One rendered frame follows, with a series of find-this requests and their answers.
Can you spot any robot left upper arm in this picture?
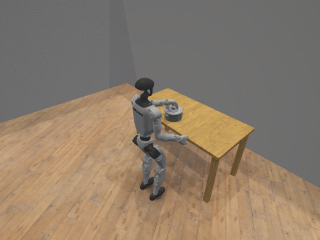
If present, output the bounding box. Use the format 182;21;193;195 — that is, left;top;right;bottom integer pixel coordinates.
130;94;152;103

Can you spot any lid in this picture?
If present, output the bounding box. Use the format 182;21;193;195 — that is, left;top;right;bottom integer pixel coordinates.
164;105;183;116

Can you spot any pot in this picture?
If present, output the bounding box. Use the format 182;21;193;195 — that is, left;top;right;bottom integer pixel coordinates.
163;113;183;122

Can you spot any right robot forearm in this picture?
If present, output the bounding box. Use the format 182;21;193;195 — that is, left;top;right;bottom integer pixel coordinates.
159;133;182;143

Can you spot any table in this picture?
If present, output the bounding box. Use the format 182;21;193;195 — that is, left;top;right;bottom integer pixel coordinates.
131;88;255;203

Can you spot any robot right upper arm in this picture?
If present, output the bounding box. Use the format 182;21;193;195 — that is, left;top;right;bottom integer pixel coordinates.
149;107;163;141

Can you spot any left robot forearm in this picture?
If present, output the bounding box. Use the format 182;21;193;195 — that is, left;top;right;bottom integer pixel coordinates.
151;99;170;107

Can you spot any robot torso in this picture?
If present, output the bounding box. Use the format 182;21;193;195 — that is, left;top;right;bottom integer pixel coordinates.
132;96;155;153

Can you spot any right robot hand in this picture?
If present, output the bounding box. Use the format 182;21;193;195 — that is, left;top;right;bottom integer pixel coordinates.
179;135;189;145

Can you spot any left robot hand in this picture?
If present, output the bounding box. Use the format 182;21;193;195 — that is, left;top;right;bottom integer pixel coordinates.
165;99;179;110

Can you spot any left robot thigh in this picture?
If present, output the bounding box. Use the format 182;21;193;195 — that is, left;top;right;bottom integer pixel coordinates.
132;133;153;165

